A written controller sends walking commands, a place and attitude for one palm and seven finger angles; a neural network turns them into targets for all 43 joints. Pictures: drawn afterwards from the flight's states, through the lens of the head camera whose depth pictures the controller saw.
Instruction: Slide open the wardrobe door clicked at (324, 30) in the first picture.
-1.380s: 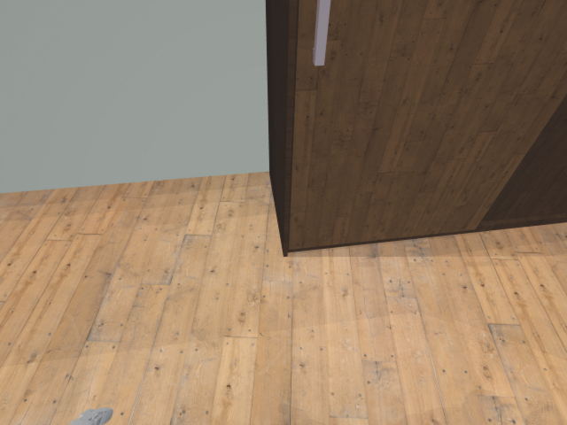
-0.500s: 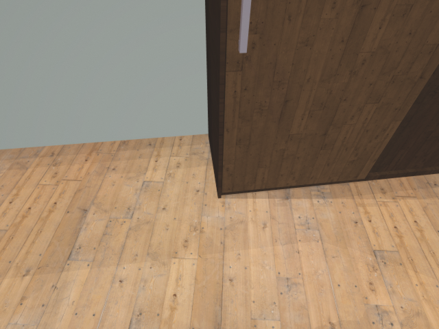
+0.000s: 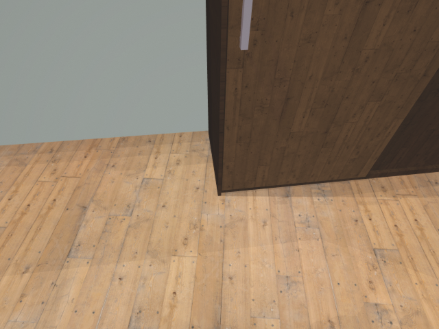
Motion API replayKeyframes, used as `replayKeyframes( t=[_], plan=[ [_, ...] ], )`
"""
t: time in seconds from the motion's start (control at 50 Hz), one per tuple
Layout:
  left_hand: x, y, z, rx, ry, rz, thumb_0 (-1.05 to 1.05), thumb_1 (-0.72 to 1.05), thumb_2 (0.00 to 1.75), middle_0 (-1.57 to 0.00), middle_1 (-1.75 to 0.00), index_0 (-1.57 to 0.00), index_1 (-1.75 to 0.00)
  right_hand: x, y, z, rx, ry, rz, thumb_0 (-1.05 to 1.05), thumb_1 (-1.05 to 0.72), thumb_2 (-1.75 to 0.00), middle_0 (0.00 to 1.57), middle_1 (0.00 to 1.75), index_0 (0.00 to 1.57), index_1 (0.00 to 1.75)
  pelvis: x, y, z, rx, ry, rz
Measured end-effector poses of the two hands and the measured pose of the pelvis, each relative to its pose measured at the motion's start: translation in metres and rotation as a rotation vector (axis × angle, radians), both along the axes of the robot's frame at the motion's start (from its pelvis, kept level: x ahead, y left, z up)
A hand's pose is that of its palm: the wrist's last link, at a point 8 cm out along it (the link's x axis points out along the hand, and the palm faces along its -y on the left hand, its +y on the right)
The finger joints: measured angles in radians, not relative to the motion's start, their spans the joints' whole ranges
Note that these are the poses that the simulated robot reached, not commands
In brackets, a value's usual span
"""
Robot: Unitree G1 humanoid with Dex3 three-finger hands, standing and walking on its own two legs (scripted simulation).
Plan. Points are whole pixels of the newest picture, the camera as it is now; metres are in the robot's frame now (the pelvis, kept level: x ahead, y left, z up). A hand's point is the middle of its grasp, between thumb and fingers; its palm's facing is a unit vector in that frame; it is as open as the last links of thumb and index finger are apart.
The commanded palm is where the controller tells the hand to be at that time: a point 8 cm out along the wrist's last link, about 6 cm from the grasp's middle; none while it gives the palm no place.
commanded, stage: look at it before walking up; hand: left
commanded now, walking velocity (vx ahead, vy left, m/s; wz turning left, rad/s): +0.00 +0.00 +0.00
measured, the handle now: (245, 12) +0.92 -0.02 +0.19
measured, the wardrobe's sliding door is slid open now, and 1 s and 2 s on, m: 0.00 0.00 0.00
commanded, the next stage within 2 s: walk to a spot facing it in 0.16 s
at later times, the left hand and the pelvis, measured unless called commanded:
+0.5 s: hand out of the picture +0.07 +0.23 -0.17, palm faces -0.08 -0.95 -0.31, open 7.4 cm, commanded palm none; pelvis +0.00 +0.00 -0.01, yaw -5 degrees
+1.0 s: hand out of the picture +0.06 +0.19 -0.17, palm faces -0.25 -0.94 -0.24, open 7.4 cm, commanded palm none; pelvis -0.04 +0.00 -0.01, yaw -19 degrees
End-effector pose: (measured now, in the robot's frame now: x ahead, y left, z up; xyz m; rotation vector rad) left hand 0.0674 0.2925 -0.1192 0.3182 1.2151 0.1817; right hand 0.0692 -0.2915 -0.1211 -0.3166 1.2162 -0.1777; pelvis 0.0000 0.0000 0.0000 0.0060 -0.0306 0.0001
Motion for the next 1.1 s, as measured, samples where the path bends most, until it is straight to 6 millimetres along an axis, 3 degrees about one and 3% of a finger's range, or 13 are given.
replayKeyframes(
  t=[0.42,0.58,0.68,0.8,0.96,1.04,1.1],
  plan=[
    [0.007,-0.006,-0.002,0.007,0.015,-0.005,0.0,0.9,0.9,-0.2,-0.3,-0.2,-0.3,0.013,0.001,-0.002,0.005,-0.042,-0.025,0.0,-0.91,-0.89,0.2,0.3,0.2,0.3,0.004,-0.003,-0.002,0.003,0.007,-0.043],
    [0.003,-0.04,-0.023,-0.052,0.062,-0.068,0.0,0.9,0.9,-0.2,-0.3,-0.2,-0.29,-0.025,0.016,-0.024,0.066,-0.038,-0.131,0.0,-0.91,-0.89,0.2,0.3,0.2,0.3,-0.007,-0.009,-0.016,0.025,0.014,-0.122],
    [0.0,-0.067,-0.031,-0.071,0.05,-0.098,0.0,0.9,0.9,-0.2,-0.3,-0.2,-0.29,-0.054,0.013,-0.048,0.111,-0.005,-0.194,0.0,-0.91,-0.89,0.2,0.3,0.21,0.3,-0.015,-0.021,-0.029,0.017,-0.003,-0.158],
    [-0.013,-0.083,-0.022,-0.089,0.067,-0.109,0.0,0.9,0.9,-0.2,-0.3,-0.2,-0.3,-0.073,0.01,-0.037,0.117,0.014,-0.242,0.0,-0.91,-0.89,0.2,0.3,0.2,0.3,-0.026,-0.021,-0.016,0.027,0.021,-0.201],
    [-0.005,-0.068,-0.019,-0.091,0.081,-0.184,0.0,0.9,0.9,-0.2,-0.3,-0.21,-0.3,-0.082,0.015,-0.015,0.073,-0.072,-0.32,0.0,-0.91,-0.89,0.2,0.3,0.2,0.3,-0.035,-0.005,-0.008,0.036,0.055,-0.303],
    [0.011,-0.049,-0.026,-0.089,0.067,-0.231,0.0,0.9,0.9,-0.2,-0.3,-0.21,-0.3,-0.091,0.026,-0.006,0.033,-0.125,-0.358,0.0,-0.91,-0.89,0.2,0.3,0.2,0.3,-0.04,0.012,-0.012,0.024,0.067,-0.353],
    [0.028,-0.038,-0.031,-0.093,0.052,-0.267,0.0,0.9,0.9,-0.2,-0.3,-0.2,-0.3,-0.11,0.038,-0.001,0.004,-0.134,-0.39,0.0,-0.91,-0.89,0.2,0.3,0.2,0.3,-0.044,0.023,-0.014,0.017,0.058,-0.385]
  ],
)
